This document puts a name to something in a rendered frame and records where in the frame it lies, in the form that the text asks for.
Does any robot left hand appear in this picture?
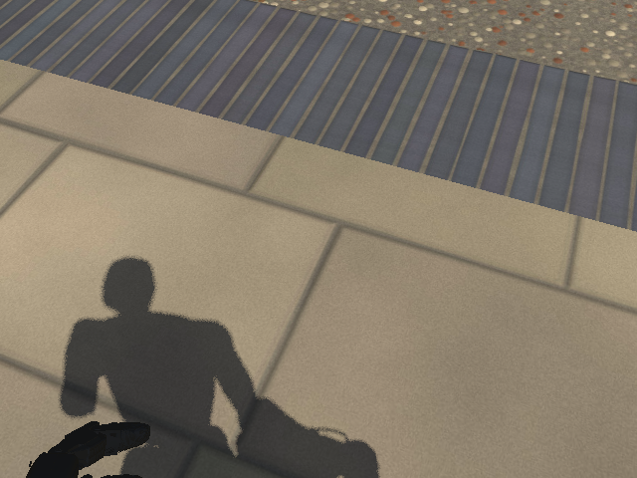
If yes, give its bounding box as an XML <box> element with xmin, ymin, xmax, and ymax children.
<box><xmin>26</xmin><ymin>421</ymin><xmax>150</xmax><ymax>478</ymax></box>

